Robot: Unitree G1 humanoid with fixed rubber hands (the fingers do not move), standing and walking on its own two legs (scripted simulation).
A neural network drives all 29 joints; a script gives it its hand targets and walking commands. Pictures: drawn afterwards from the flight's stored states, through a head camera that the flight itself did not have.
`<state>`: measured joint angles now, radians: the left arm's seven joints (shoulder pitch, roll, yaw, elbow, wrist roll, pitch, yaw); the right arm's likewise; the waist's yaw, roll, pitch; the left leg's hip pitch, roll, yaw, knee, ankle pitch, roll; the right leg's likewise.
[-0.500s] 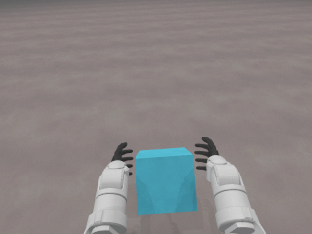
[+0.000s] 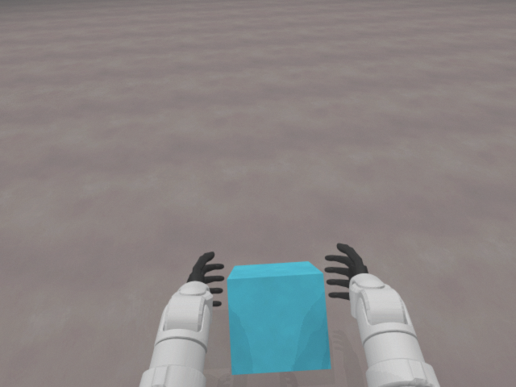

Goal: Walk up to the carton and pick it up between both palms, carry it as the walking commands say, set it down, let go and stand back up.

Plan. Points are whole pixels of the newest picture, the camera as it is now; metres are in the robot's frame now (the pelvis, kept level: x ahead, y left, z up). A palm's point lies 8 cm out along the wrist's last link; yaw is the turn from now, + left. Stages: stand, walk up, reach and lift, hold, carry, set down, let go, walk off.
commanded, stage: set down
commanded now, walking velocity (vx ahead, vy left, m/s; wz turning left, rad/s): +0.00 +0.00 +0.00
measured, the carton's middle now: (275, 309) +0.33 -0.03 -0.12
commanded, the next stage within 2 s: none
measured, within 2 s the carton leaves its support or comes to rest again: neither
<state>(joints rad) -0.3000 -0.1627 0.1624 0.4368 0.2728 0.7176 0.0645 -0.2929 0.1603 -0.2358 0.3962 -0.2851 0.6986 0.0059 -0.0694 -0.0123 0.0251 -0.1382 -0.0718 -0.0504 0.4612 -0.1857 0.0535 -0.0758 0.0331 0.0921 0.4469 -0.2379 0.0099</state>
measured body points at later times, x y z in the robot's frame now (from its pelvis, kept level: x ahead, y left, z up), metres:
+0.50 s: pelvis -0.02 -0.02 -0.02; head +0.04 -0.01 +0.42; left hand +0.31 +0.10 -0.07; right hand +0.31 -0.16 -0.06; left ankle +0.05 +0.08 -0.74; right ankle +0.01 -0.13 -0.74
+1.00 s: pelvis -0.03 -0.01 -0.09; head +0.14 +0.00 +0.32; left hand +0.34 +0.10 -0.18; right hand +0.33 -0.16 -0.17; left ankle +0.05 +0.08 -0.74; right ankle +0.01 -0.13 -0.74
